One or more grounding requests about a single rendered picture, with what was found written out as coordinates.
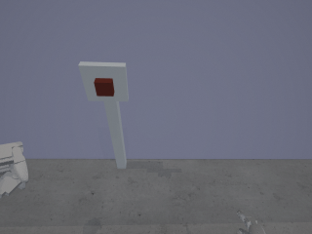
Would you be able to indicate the button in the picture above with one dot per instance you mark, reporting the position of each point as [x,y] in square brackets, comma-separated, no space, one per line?
[104,87]

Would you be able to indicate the robot right hand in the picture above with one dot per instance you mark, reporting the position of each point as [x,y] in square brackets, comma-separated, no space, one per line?
[250,223]

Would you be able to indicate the panel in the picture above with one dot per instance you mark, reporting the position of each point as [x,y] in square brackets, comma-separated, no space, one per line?
[117,71]

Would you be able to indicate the robot left hand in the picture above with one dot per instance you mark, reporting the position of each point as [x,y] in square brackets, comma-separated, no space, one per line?
[13,168]

